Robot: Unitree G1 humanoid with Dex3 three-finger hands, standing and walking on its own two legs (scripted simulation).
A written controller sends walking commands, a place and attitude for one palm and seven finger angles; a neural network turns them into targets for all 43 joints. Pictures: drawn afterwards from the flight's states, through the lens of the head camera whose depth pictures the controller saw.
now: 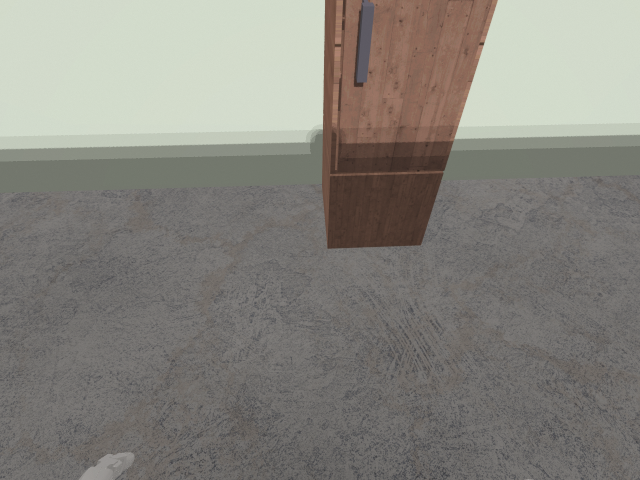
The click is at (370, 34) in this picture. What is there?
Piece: cupboard door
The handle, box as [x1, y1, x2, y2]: [356, 0, 374, 82]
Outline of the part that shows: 367,0 362,0 356,68 357,82 365,82 367,75 374,7 373,4 369,3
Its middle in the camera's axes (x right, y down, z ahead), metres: +0.10 -0.49 +0.96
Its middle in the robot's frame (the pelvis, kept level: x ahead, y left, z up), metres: +1.06 -0.05 +0.09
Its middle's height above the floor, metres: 0.86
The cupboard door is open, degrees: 0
